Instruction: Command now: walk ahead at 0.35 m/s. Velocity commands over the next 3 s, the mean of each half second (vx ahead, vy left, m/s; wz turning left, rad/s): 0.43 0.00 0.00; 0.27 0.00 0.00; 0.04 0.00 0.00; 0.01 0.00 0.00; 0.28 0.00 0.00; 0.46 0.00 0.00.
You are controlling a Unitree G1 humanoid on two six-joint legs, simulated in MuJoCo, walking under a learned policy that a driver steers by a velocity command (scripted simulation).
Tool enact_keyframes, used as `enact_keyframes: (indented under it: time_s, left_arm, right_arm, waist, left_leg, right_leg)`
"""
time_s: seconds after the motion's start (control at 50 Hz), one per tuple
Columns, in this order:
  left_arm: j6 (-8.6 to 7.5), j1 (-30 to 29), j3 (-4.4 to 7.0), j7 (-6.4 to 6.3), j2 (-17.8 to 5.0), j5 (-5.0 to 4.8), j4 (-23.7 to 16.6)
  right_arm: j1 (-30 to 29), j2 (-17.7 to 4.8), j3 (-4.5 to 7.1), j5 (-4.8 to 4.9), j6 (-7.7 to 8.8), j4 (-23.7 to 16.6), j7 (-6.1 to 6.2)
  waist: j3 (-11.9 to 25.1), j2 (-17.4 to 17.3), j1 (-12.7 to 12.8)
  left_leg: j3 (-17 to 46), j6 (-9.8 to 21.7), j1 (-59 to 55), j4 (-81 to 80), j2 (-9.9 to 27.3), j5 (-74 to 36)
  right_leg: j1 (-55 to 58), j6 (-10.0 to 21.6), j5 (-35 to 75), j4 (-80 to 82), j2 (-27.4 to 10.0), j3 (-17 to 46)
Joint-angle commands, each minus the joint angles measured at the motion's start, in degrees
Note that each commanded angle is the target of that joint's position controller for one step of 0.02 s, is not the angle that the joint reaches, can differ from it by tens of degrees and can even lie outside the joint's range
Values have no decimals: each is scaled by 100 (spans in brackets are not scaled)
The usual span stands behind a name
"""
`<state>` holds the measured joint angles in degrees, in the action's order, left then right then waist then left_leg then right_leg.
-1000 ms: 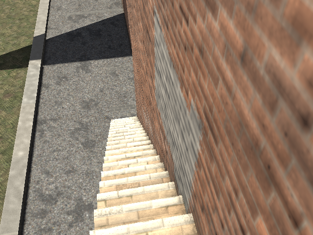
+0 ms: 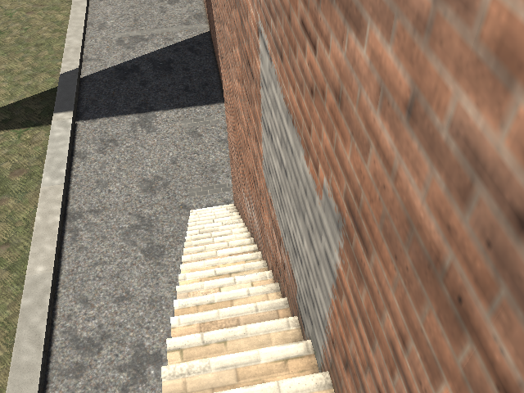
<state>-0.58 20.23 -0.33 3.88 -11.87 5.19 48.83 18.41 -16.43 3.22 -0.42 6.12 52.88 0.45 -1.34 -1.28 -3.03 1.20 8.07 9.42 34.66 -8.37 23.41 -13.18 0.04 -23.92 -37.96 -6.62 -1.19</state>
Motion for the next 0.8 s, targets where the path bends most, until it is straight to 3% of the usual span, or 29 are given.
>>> enact_keyframes:
  time_s: [0.02,0.14,0.18,0.2,0.22,0.26,0.28,0.3,0.32,0.34,0.36,0.38,0.4,0.42,0.44,0.46,0.48,0.5,0.52,0.54,0.56,0.58,0.62,0.64,0.66,0.68,0.72,0.76,0.8]
  left_arm:
    - [-215,-673,-10,-28,-185,29,-832]
    - [-310,10,30,89,-284,170,-967]
    - [-400,1698,320,111,-1062,118,-674]
    - [-502,2403,342,100,-1046,147,-429]
    - [-593,2449,249,-37,-638,147,-271]
    - [-596,706,210,-141,-507,0,-513]
    - [-593,126,142,-280,-301,-253,-863]
    - [-642,-291,112,-408,-405,-269,-1100]
    - [-635,-512,134,-460,-560,-17,-1353]
    - [-581,-366,197,-395,-893,122,-1213]
    - [-546,-233,225,-305,-844,276,-1081]
    - [-514,-25,182,-143,-751,502,-975]
    - [-585,-251,195,-46,-720,430,-1062]
    - [-519,-786,395,-16,-1265,452,-1018]
    - [-393,-1173,451,69,-1414,370,-1066]
    - [-310,-264,306,172,-933,312,-741]
    - [-370,994,201,343,60,250,-953]
    - [-527,502,273,346,-426,35,-1124]
    - [-630,81,221,285,-379,-153,-1224]
    - [-638,14,60,210,29,-223,-1230]
    - [-540,-393,-37,243,27,-120,-1283]
    - [-363,-348,21,266,-213,-22,-997]
    - [7,235,-37,448,-84,-3,-735]
    - [57,-122,-109,576,-152,-41,-919]
    - [33,-696,-106,615,-351,156,-1061]
    - [-33,-938,-183,560,-295,112,-1001]
    - [61,-948,-250,569,-139,66,-1128]
    - [123,17,-79,540,-614,313,-839]
    - [-70,2085,166,409,-983,364,-81]
  right_arm:
    - [12,-869,183,-108,172,-533,93]
    - [-593,-1073,232,-183,238,-1116,178]
    - [-1144,-873,103,-267,350,-1401,63]
    - [-1935,-336,-50,-380,402,-1649,-34]
    - [-2297,-5,-204,-295,347,-1914,-104]
    - [-1681,57,-256,-351,134,-1745,-86]
    - [-1136,-229,-203,-510,42,-1394,-44]
    - [-763,-297,-221,-654,50,-1111,-45]
    - [285,-227,-211,-647,67,-509,-188]
    - [514,145,-220,-612,-7,-413,-350]
    - [602,72,-244,-490,-38,-415,-454]
    - [1722,-227,-121,-581,-54,-75,-507]
    - [2278,-746,107,-518,-56,42,-378]
    - [3156,-1071,247,-455,-90,437,-390]
    - [4131,-1170,263,-529,-97,872,-363]
    - [3625,-1525,310,-566,-74,699,-409]
    - [2623,-2058,187,-164,123,191,-426]
    - [2639,-1931,162,-280,255,441,-417]
    - [2619,-1790,124,-270,289,649,-388]
    - [1678,-920,-185,-167,316,287,-353]
    - [927,-131,-489,-363,250,215,-253]
    - [99,500,-773,-388,138,-12,-141]
    - [788,-31,-766,-633,228,604,-34]
    - [979,-221,-684,-569,312,654,69]
    - [1377,-287,-641,-373,366,713,272]
    - [1304,-259,-687,-378,380,507,391]
    - [875,-773,-585,-763,211,512,131]
    - [-43,-1429,-292,-439,198,102,-32]
    - [152,-1364,-183,-442,140,177,-135]
  waist:
    - [-502,-6,-153]
    - [203,341,387]
    - [699,999,1219]
    - [-13,1456,1696]
    - [-365,251,1677]
    - [-510,200,750]
    - [-298,130,591]
    - [-255,567,409]
    - [-9,119,114]
    - [-251,117,-44]
    - [-390,107,-93]
    - [-279,385,-458]
    - [-428,269,-826]
    - [-522,-464,-1422]
    - [-652,-1038,-1854]
    - [-344,-1878,-1495]
    - [1071,-2007,224]
    - [921,-1077,-60]
    - [747,-562,-97]
    - [224,-26,314]
    - [-683,-89,373]
    - [-1220,244,566]
    - [-739,-417,925]
    - [-851,-121,569]
    - [-648,364,114]
    - [-299,622,-50]
    - [-358,-667,277]
    - [-539,-201,773]
    - [-65,633,1261]
  left_leg:
    - [2412,1111,129,-1376,1623,-495]
    - [1073,657,523,509,762,-2973]
    - [454,-175,2662,2602,205,-2605]
    - [407,-776,5163,4141,188,1391]
    - [736,-811,6067,3801,598,1630]
    - [859,-742,4528,2967,1391,1172]
    - [622,-802,3473,2098,1398,-424]
    - [875,-759,2995,1310,1625,-3032]
    - [375,-441,844,902,1395,-6421]
    - [-321,-646,-775,1333,896,-6731]
    - [-504,-880,-939,1377,768,-5842]
    - [-543,-971,-1710,2461,727,-5208]
    - [-888,-1082,-1760,2130,557,-4471]
    - [-838,-1044,-1823,1075,730,-4237]
    - [-197,-800,-2140,-401,1210,-4460]
    - [107,-328,-2018,-1191,1444,-3992]
    - [1777,996,-2615,1126,2260,-8916]
    - [2274,1375,-3030,1335,2839,-8932]
    - [2551,1163,-2525,1319,3041,-6901]
    - [3160,848,-1440,895,3254,-5405]
    - [3773,931,-66,244,3633,-4688]
    - [3575,1254,2020,-262,3744,-2986]
    - [2336,1296,3364,61,2595,-2160]
    - [1914,1111,2872,664,2424,-2350]
    - [1112,589,1856,1540,1818,-1751]
    - [328,151,2872,1889,1323,-364]
    - [393,190,4707,1728,1434,584]
    - [693,-266,3255,2586,1792,364]
    - [344,-792,2009,5032,1247,-1221]
  right_leg:
    - [-878,85,-87,3,568,-180]
    - [373,493,599,-101,863,4]
    - [2435,1576,1061,328,-129,1687]
    - [3181,2295,1546,965,-1434,3416]
    - [3258,2079,1068,1106,-1759,3522]
    - [1312,1369,832,1080,-1645,2390]
    - [328,1064,-171,468,-849,1490]
    - [-338,503,-234,-430,-359,884]
    - [-2170,197,-884,-1336,210,-155]
    - [-3849,205,-1762,-1271,434,-590]
    - [-4134,338,-2099,-1395,280,-614]
    - [-4306,198,-2015,-2435,208,-556]
    - [-4099,101,-1755,-3255,374,-734]
    - [-3382,-135,-1732,-5060,506,-651]
    - [-3536,-294,-2210,-7735,803,-309]
    - [-3634,108,-3120,-9868,1260,315]
    - [-4715,82,-2005,-9633,1290,856]
    - [-6112,-95,-2030,-10150,1135,921]
    - [-7024,-9,-1509,-10424,836,1050]
    - [-7519,-65,197,-8958,248,1443]
    - [-7655,39,998,-7447,-407,1743]
    - [-6591,134,2503,-5426,-574,1604]
    - [-4582,45,3608,-5711,-184,976]
    - [-4972,-63,3977,-4956,-215,986]
    - [-5267,-72,4560,-3526,-19,551]
    - [-3068,-71,5838,-1397,112,209]
    - [-326,-129,5546,-2196,574,-84]
    - [-687,53,4757,-1237,365,201]
    - [830,267,5124,337,666,-270]
